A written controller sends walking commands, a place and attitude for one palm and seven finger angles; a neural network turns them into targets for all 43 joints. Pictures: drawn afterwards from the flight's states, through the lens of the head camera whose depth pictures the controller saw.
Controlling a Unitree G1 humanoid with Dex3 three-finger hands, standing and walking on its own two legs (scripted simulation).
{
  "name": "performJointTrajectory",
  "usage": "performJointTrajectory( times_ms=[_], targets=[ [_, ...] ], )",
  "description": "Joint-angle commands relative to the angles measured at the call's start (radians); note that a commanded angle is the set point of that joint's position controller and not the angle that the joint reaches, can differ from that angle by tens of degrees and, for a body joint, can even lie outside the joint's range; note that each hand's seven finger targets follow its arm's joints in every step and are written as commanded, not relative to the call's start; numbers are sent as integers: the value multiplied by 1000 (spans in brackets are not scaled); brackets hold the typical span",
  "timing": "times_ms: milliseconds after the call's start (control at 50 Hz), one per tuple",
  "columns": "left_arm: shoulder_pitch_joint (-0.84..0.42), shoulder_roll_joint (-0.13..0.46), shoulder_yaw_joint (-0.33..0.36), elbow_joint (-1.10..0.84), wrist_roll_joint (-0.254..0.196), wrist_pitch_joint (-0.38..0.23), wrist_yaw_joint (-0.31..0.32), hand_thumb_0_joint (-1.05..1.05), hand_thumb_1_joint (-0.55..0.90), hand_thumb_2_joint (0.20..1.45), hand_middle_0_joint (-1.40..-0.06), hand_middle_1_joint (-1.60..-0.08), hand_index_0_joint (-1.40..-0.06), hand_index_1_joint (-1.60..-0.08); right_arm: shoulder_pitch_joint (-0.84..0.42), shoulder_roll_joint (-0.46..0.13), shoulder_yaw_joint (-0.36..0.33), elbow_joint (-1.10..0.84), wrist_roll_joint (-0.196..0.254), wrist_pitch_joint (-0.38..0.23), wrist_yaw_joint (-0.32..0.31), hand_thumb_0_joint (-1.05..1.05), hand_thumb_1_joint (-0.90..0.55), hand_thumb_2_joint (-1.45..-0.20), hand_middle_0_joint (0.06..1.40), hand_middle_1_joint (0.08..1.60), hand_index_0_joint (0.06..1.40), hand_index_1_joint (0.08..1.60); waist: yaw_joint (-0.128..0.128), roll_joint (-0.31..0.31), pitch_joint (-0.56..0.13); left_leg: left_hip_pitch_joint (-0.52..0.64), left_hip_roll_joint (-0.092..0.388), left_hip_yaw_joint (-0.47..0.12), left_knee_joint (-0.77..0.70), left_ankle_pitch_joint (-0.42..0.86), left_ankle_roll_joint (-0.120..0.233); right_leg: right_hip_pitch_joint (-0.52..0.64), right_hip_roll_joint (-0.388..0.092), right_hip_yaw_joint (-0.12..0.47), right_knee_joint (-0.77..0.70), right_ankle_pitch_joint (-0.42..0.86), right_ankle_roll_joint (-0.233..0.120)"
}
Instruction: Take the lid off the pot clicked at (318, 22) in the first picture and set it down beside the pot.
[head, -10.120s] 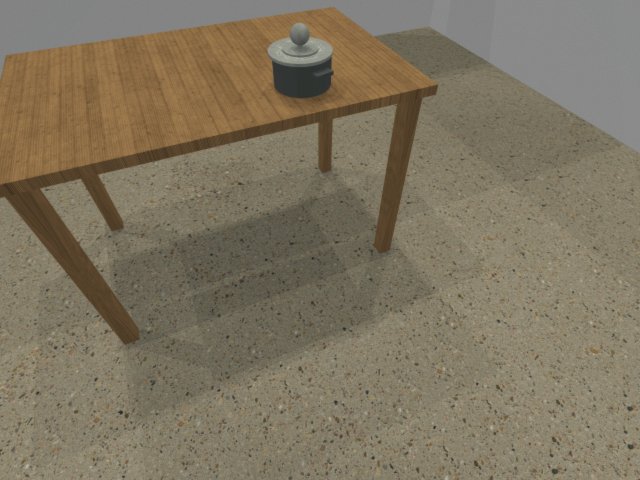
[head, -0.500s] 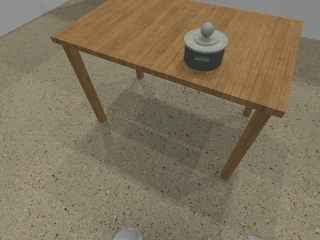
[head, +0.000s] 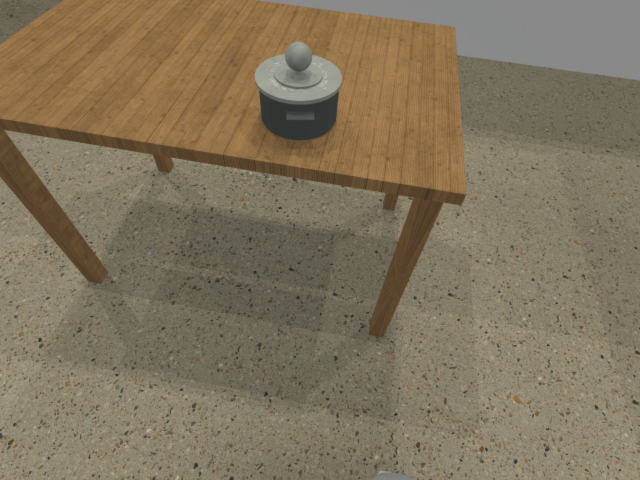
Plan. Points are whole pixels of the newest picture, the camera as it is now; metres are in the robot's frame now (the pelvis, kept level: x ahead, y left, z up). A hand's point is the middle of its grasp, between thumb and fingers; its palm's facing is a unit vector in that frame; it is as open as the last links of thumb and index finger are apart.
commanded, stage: turn to face it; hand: left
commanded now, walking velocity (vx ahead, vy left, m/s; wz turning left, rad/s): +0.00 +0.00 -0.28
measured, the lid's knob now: (298, 56) +0.80 +0.09 +0.09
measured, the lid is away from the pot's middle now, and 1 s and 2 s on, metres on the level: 0.00 0.00 0.00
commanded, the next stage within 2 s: take the last steps up to it in 0.16 s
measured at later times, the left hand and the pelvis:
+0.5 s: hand out of the picture +0.13 +0.15 -0.18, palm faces -0.08 -0.98 -0.17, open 7.4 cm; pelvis +0.05 -0.02 -0.01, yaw -7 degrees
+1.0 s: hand (263, 373) +0.29 +0.10 -0.17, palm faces -0.02 -0.97 -0.23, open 7.3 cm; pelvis +0.20 -0.07 -0.01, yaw -5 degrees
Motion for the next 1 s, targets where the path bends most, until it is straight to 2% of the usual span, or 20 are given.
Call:
performJointTrajectory(
  times_ms=[0, 40, 60, 80, 100, 180, 240, 360, 420, 440, 480, 500, 560, 640, 760, 820, 840, 860, 880, 980],
  targets=[
    [-29, 18, -7, -87, -2, -45, 1, 0, 900, 900, -200, -300, -200, -300, 59, -217, -70, -22, -8, -13, -5, 0, -900, -900, 200, 300, 200, 300, -23, 227, -90, 70, 229, -123, -44, 640, 119, 64, 28, -64, -183, 40, -31],
    [73, 51, -1, -50, 2, -65, 4, 0, 900, 900, -200, -300, -200, -300, 50, -209, -69, -17, 3, -12, -1, 0, -900, -900, 200, 300, 200, 300, 31, 143, -142, 21, 178, -51, 106, 512, 39, 250, 12, -58, -447, 303, -42],
    [119, 146, 14, -35, 9, -78, 17, 0, 900, 900, -200, -300, -200, -300, 86, -145, -56, -24, 13, -8, 6, 0, -900, -900, 200, 300, 200, 300, 37, -79, -195, -189, 114, -3, 262, 232, -20, 463, -153, 152, -491, 537, -104],
    [168, 227, 32, -22, 3, -82, 31, 0, 900, 900, -200, -300, -200, -300, 0, -87, -33, -67, 13, -1, 4, 0, -900, -900, 200, 300, 200, 300, 76, -277, -169, -352, 12, -10, 435, -307, -59, 442, -367, 403, -502, 864, -221],
    [163, 210, 22, -21, -5, -75, 38, 0, 900, 900, -200, -300, -200, -300, -6, -107, -36, -62, 14, 10, -7, 0, -900, -900, 200, 300, 200, 300, 76, -197, -173, -342, 21, -130, 529, -334, -43, 385, -372, 343, -494, 817, -290],
    [-13, 104, 10, -55, -1, -68, 50, 0, 900, 900, -200, -300, -200, -300, 37, -109, -40, 13, 3, 17, -2, 0, -900, -900, 200, 300, 200, 300, 2, -142, -85, -336, 31, -144, 592, -147, -56, 261, -218, 203, -515, 677, -254],
    [-3, 104, 7, -47, 3, -75, 48, 0, 900, 900, -200, -300, -200, -300, 44, -86, -35, 30, 6, 16, -2, 0, -900, -900, 200, 300, 200, 300, 0, -114, -104, -284, 4, -117, 452, -121, -68, 279, -193, 176, -502, 742, -254],
    [48, 108, 8, 1, 7, -94, 37, 0, 900, 900, -200, -300, -200, -300, 60, -72, -26, 48, -3, -25, 16, 0, -900, -900, 200, 300, 200, 300, 25, -114, -99, -183, -34, -89, 191, -76, -46, 277, -196, 263, -582, 227, -260],
    [32, 85, 5, 18, -5, -94, 29, 0, 900, 900, -200, -300, -200, -300, 145, -73, -23, 87, -4, -47, 15, 0, -900, -900, 200, 300, 200, 300, -11, -81, -57, 11, -59, -60, -27, 36, -28, 143, -132, 217, -525, 42, -203],
    [28, 53, 0, 18, -6, -91, 25, 0, 900, 900, -200, -300, -200, -300, 188, -94, -27, 102, -3, -54, 11, 0, -900, -900, 200, 300, 200, 300, -30, 1, -42, 90, -25, -126, -78, -9, -5, 43, -84, 180, -450, -27, -174],
    [-15, -32, -13, -25, 0, -91, 16, 0, 900, 900, -200, -300, -200, -300, 297, -213, -59, 105, -18, -48, 5, 0, -900, -900, 200, 300, 200, 300, -81, 343, 40, 117, 286, -572, -334, -338, 165, -222, 85, -53, -32, -110, -96],
    [-69, -10, -9, -44, 8, -96, 16, 0, 900, 900, -200, -300, -200, -300, 288, -194, -54, 102, -14, -47, 2, 0, -900, -900, 200, 300, 200, 300, -82, 271, 91, 70, 311, -622, -390, -355, 213, -273, 32, 4, 121, -98, -105],
    [-46, -6, -5, -15, 13, -108, 1, 0, 900, 900, -200, -300, -200, -300, 225, -97, -22, 92, -2, -73, -6, 0, -900, -900, 200, 300, 200, 300, -36, 132, 82, 78, 226, -450, -352, -57, 199, -301, -42, 26, 258, 48, -98],
    [-24, -43, -18, -1, 9, -104, 1, 0, 900, 900, -200, -300, -200, -300, 251, -94, -21, 120, 0, -89, -10, 0, -900, -900, 200, 300, 200, 300, -20, 98, 3, 170, 160, -263, -286, 357, 196, -249, -50, -33, 130, 106, -62],
    [-38, -73, -26, -11, 6, -112, 5, 0, 900, 900, -200, -300, -200, -300, 252, -98, -25, 162, -3, -77, -2, 0, -900, -900, 200, 300, 200, 300, -14, 133, 24, 69, 148, -171, -213, 396, 178, -36, -18, -115, -170, 151, -58],
    [169, -27, -7, 61, 13, -129, 13, 0, 900, 900, -200, -300, -200, -300, 240, -81, -22, 172, 9, -75, -1, 0, -900, -900, 200, 300, 200, 300, 79, 55, -44, -52, 69, -101, 46, 418, 107, 304, 9, -119, -340, 299, -73],
    [306, 56, 13, 100, 19, -145, 24, 0, 900, 900, -200, -300, -200, -300, 244, -50, -20, 163, 19, -79, 7, 0, -900, -900, 200, 300, 200, 300, 131, -89, -141, -209, 10, -62, 279, 244, 63, 525, -166, 93, -393, 281, -134],
    [402, 178, 40, 115, 12, -149, 36, 0, 900, 900, -200, -300, -200, -300, 276, -14, -16, 125, 23, -77, 12, 0, -900, -900, 200, 300, 200, 300, 130, -318, -231, -377, -97, -47, 577, -246, 17, 620, -467, 511, -561, 326, -249],
    [370, 166, 39, 115, -4, -140, 42, 0, 900, 900, -200, -300, -200, -300, 216, -56, -30, 113, 14, -62, 5, 0, -900, -900, 200, 300, 200, 300, 125, -179, -175, -404, -51, -151, 725, -289, 21, 520, -496, 529, -619, 285, -289],
    [138, -7, -11, 84, 4, -145, 52, 0, 900, 900, -200, -300, -200, -300, 160, 21, -23, 145, -3, -24, 19, 0, -900, -900, 200, 300, 200, 300, 15, -56, -7, -323, 44, -161, 674, -23, -9, 93, -330, 144, -670, 267, -216]
  ],
)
